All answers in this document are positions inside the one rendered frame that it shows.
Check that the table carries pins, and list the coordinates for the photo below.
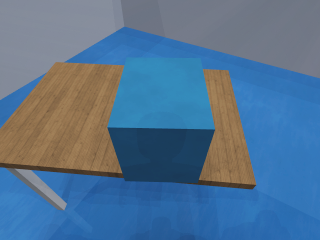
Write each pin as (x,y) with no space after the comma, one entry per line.
(61,126)

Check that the carton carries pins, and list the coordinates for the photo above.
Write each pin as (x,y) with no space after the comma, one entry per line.
(161,124)

